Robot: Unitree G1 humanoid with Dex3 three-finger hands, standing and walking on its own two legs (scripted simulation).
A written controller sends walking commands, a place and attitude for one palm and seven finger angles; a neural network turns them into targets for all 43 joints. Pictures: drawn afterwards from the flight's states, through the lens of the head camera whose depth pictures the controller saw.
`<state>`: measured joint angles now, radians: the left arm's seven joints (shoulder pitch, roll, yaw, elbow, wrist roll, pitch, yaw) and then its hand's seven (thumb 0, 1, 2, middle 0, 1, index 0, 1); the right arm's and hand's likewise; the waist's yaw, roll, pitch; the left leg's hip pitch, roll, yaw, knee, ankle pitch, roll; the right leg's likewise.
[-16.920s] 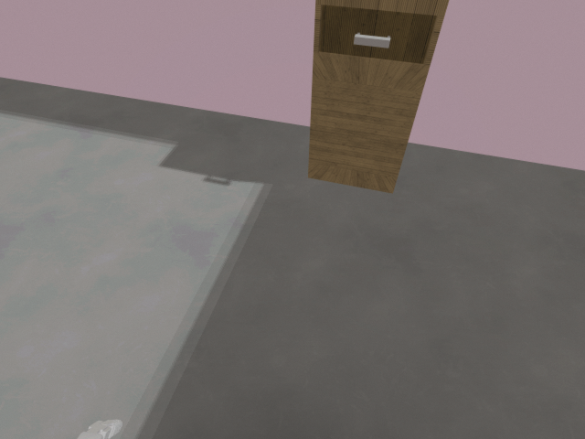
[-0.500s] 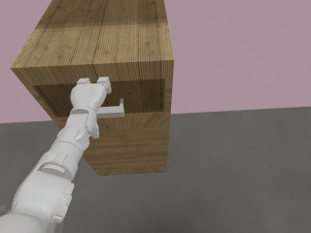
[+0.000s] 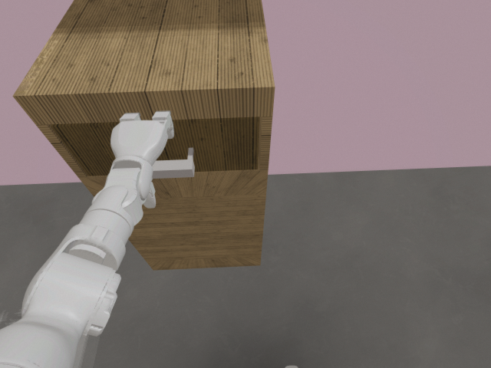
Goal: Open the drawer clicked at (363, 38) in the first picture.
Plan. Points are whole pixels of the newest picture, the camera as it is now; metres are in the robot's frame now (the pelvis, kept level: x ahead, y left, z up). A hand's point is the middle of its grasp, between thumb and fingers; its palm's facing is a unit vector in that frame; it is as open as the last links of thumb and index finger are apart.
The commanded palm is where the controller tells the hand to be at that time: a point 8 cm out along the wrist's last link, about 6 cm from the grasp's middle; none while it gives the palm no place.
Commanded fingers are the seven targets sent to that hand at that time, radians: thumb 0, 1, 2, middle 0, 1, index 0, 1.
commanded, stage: move the hooked fingers above the handle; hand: left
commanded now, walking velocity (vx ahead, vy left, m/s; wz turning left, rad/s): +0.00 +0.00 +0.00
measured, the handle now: (163, 161) +0.51 +0.16 -0.01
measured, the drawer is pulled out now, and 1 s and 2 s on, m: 0.00 0.00 0.00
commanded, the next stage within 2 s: lower the fingers behind the handle in 0.08 s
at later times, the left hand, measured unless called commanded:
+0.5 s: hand (150, 160) +0.47 +0.17 +0.05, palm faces +0.01 +0.00 -1.00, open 13.6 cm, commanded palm +0.46 +0.17 +0.08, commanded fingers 0.00 -0.50 0.30 -0.30 -1.20 -0.30 -1.20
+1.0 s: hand (151, 161) +0.47 +0.17 +0.04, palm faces +0.04 +0.02 -1.00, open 13.8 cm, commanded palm +0.46 +0.17 +0.05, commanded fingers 0.00 -0.50 0.30 -0.30 -1.20 -0.30 -1.20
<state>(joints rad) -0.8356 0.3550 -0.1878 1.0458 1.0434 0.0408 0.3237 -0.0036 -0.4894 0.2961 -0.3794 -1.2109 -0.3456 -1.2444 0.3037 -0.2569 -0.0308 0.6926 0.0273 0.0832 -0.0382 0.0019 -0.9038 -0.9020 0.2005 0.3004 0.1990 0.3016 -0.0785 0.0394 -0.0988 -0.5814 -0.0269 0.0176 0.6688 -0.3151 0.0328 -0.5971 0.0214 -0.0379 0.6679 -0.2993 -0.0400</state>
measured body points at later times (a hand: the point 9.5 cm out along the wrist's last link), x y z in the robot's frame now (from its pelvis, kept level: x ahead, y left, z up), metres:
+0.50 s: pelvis -0.01 +0.00 -0.01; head +0.06 -0.01 +0.44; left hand +0.46 +0.17 +0.10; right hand +0.03 -0.26 -0.14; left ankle +0.00 +0.10 -0.72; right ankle +0.01 -0.09 -0.72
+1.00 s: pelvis -0.04 +0.01 -0.03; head +0.04 +0.01 +0.41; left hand +0.46 +0.16 +0.09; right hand -0.01 -0.26 -0.15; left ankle +0.00 +0.10 -0.72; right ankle +0.01 -0.09 -0.72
